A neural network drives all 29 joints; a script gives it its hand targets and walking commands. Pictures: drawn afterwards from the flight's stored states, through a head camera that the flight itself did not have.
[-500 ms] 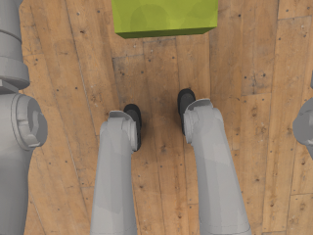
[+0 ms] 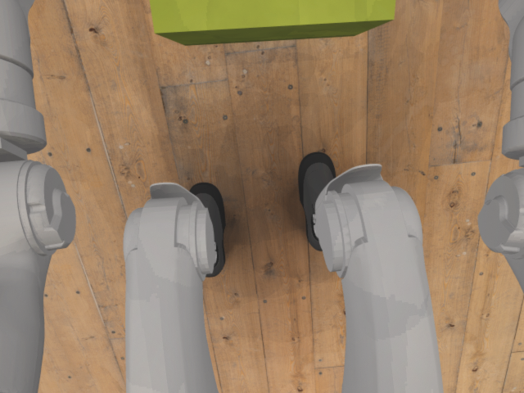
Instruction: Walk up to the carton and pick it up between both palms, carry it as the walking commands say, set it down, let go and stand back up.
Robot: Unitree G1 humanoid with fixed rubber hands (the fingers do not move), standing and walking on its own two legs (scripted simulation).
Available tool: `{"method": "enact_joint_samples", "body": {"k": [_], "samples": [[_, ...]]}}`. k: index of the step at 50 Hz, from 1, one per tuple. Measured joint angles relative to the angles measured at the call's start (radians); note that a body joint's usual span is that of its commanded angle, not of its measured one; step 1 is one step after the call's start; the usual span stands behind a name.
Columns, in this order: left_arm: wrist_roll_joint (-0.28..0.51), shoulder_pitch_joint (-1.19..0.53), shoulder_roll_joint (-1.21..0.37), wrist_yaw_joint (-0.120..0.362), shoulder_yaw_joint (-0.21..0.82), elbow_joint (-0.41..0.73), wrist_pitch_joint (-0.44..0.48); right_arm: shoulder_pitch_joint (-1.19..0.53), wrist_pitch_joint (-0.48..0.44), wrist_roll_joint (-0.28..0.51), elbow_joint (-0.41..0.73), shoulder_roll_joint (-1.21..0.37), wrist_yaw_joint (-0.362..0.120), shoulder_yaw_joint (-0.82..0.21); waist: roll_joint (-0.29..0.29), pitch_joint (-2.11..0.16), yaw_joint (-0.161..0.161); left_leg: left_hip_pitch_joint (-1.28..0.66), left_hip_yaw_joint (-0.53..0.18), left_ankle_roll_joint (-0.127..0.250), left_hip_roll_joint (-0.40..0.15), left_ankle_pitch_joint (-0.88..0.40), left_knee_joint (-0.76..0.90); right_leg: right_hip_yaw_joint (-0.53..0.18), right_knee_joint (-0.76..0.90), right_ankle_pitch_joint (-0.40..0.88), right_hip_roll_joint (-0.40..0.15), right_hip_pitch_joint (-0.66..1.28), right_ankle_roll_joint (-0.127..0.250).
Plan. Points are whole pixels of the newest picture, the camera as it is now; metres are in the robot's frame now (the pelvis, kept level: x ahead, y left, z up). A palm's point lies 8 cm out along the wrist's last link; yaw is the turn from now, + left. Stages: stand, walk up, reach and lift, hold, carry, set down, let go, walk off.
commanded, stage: reach and lift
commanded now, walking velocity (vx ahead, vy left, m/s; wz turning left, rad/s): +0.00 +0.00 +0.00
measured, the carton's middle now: out of the picture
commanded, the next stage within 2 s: none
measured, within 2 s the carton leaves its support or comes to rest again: neither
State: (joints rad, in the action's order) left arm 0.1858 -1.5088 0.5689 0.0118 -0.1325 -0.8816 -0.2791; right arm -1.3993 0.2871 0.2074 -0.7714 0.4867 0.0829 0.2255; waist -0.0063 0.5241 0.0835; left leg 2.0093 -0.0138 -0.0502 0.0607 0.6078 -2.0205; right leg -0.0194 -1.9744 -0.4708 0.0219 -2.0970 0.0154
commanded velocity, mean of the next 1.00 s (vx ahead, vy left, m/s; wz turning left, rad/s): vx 0.00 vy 0.00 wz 0.00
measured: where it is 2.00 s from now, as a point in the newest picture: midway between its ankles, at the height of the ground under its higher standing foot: (264, 231)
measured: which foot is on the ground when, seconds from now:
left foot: down 0.00-1.00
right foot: down 0.00-1.00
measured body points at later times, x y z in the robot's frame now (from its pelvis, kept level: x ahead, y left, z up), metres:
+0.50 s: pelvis +0.02 +0.02 -0.09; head +0.40 +0.01 +0.13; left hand +0.59 +0.19 -0.29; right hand +0.54 -0.28 -0.27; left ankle +0.11 +0.12 -0.40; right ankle +0.14 -0.11 -0.40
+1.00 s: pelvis +0.01 +0.01 -0.10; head +0.39 +0.00 +0.13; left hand +0.59 +0.18 -0.29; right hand +0.54 -0.29 -0.27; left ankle +0.11 +0.12 -0.40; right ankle +0.14 -0.11 -0.40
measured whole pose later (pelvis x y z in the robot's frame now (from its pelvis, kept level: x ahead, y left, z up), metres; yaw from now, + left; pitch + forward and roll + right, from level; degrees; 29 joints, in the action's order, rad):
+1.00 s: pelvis +0.01 +0.01 -0.10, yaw +0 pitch +31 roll -1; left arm 0.23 -1.46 0.51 -0.03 0.01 -1.04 -0.14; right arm -1.42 0.09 0.32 -1.13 0.53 0.02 0.15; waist 0.01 0.52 0.08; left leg 2.24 0.00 0.00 0.02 0.68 -2.38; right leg 0.03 -2.30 -0.54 -0.06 -2.30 0.04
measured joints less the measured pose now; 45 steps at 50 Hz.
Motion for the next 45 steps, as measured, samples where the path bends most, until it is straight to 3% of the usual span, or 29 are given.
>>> {"method": "enact_joint_samples", "body": {"k": [12, 18, 27, 37, 45], "samples": [[0.015, 0.034, -0.049, -0.026, 0.027, -0.044, 0.069, 0.041, -0.084, 0.003, -0.096, -0.006, -0.008, 0.017, -0.014, 0.0, -0.011, 0.129, 0.001, 0.015, 0.009, 0.046, -0.191, 0.011, -0.174, -0.041, -0.02, -0.119, -0.012], [0.01, 0.016, -0.058, -0.039, 0.063, -0.094, 0.091, 0.04, -0.122, 0.009, -0.196, -0.008, -0.023, 0.038, 0.015, -0.002, -0.016, 0.181, -0.008, 0.022, 0.013, 0.055, -0.266, 0.031, -0.237, -0.054, -0.043, -0.156, -0.008], [0.009, 0.061, -0.063, -0.046, 0.118, -0.13, 0.124, -0.022, -0.189, 0.018, -0.345, 0.037, -0.059, 0.058, -0.002, -0.003, -0.011, 0.226, 0.022, 0.07, -0.024, 0.081, -0.336, 0.032, -0.305, -0.089, -0.077, -0.19, -0.01], [0.02, 0.076, -0.049, -0.055, 0.123, -0.089, 0.143, 0.036, -0.21, 0.083, -0.342, 0.065, -0.071, 0.01, 0.019, -0.003, -0.01, 0.229, 0.016, 0.067, -0.037, 0.11, -0.386, 0.044, -0.352, -0.105, -0.079, -0.203, 0.006], [0.043, 0.072, -0.048, -0.041, 0.134, -0.127, 0.136, 0.026, -0.202, 0.108, -0.325, 0.063, -0.069, -0.057, 0.015, -0.004, -0.005, 0.231, 0.011, 0.055, -0.036, 0.088, -0.377, 0.051, -0.346, -0.085, -0.084, -0.206, 0.02]]}}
